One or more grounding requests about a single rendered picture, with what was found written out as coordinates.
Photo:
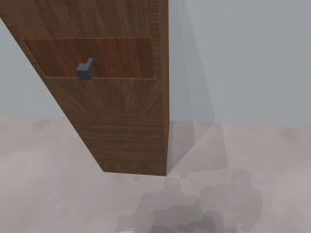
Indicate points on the handle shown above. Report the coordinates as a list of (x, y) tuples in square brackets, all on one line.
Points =
[(85, 71)]

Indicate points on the drawer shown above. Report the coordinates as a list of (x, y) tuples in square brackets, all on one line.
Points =
[(114, 57)]

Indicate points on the cabinet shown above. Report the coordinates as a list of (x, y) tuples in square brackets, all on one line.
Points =
[(124, 122)]

